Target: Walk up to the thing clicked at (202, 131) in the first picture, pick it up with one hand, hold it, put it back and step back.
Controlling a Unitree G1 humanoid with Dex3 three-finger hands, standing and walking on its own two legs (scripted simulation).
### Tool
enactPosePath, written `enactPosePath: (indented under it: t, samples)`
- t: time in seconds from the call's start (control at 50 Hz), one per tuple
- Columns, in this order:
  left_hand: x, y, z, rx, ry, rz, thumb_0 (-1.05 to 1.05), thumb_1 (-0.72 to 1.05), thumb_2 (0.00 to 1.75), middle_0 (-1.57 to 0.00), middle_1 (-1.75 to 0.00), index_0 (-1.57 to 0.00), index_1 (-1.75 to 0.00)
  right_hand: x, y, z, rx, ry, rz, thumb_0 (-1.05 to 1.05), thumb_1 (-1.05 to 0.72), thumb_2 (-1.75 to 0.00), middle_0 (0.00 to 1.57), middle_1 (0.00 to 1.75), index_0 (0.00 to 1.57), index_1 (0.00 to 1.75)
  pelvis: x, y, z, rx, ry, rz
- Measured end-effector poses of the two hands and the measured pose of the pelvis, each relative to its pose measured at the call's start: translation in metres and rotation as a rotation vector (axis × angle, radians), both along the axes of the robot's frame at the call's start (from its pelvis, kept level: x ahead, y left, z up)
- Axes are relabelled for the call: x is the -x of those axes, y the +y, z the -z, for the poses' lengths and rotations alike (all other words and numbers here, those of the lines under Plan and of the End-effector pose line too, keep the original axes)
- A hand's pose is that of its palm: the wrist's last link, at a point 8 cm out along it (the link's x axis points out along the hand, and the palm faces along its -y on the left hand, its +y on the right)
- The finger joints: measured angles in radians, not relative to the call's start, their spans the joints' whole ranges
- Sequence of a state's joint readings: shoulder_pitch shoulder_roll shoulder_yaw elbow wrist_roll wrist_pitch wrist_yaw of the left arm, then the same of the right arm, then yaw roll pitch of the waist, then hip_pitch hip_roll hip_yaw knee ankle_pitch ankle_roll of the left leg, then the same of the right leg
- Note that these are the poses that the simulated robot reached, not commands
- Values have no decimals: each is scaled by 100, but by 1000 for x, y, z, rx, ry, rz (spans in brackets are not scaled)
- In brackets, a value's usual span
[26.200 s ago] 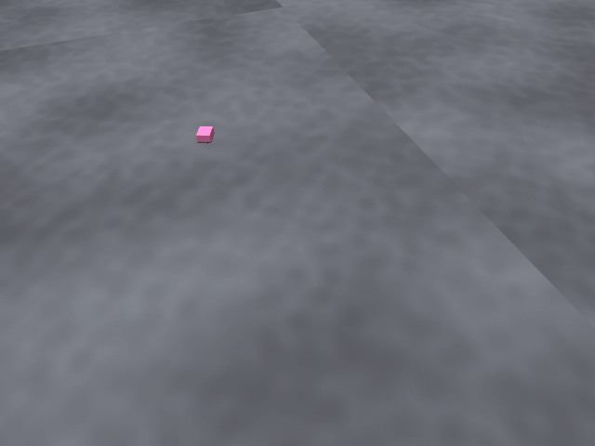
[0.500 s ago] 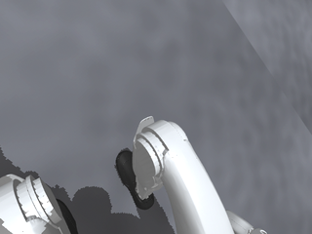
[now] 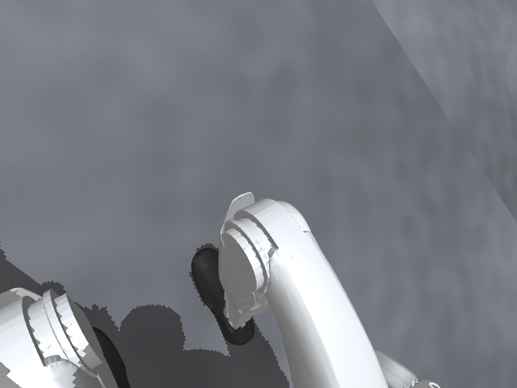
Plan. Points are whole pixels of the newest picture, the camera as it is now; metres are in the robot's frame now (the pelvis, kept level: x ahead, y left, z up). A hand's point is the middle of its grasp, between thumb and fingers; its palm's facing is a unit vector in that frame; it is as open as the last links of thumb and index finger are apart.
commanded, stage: open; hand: left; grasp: from above
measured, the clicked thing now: out of the picture +0.47 +0.27 -0.29
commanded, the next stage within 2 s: withdraw in 0.08 s
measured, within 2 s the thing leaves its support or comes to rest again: rests again in 0.38 s
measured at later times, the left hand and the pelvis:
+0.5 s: hand out of the picture +0.49 +0.29 -0.21, palm faces -0.27 -0.12 -0.96, open 14.2 cm; pelvis +0.01 +0.00 +0.01, yaw +1 degrees
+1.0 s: hand out of the picture +0.42 +0.26 -0.14, palm faces -0.51 -0.12 -0.85, open 13.6 cm; pelvis -0.01 -0.02 +0.04, yaw +9 degrees
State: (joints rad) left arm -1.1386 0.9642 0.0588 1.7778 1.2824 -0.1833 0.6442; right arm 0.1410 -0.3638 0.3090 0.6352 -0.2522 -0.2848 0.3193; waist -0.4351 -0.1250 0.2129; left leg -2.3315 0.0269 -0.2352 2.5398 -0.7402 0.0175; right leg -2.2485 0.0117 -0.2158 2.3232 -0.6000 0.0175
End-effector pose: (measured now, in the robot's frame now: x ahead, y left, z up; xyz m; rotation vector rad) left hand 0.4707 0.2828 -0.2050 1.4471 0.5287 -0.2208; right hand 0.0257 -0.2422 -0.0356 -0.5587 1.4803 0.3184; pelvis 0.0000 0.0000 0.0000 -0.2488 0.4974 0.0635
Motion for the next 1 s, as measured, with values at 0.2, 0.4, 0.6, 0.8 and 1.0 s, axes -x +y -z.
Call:
enactPosePath:
  t: [0.2,0.4,0.6,0.8,1.0]
  samples:
    - [2,-2,1,3,-2,19,0,-48,100,-12,-92,-10,-94,5,1,-5,17,-5,-2,0,-89,-89,20,30,20,30,3,1,0,4,-9,0]
    - [-6,4,-15,-13,-111,-32,0,-52,98,-11,-98,-10,-98,4,1,-5,-15,15,20,0,-91,-90,20,30,20,30,-2,-1,-5,-4,22,0]
    - [-5,14,-112,-87,-209,-98,0,-54,100,-10,-99,-9,-100,-36,-10,13,-89,-75,132,1,-91,-90,20,30,20,30,-10,-1,-24,-38,116,-16]
    - [32,7,-175,-66,28,-123,0,-50,100,-14,-98,-12,-100,-86,-21,11,-85,-233,157,0,-92,-90,20,30,19,30,2,-8,-54,-114,103,-66]
    - [45,-20,-126,19,52,59,0,-46,97,-19,-95,-17,-97,-71,-45,8,79,-211,120,0,-92,-90,20,30,19,30,8,-17,-40,-129,85,-78]
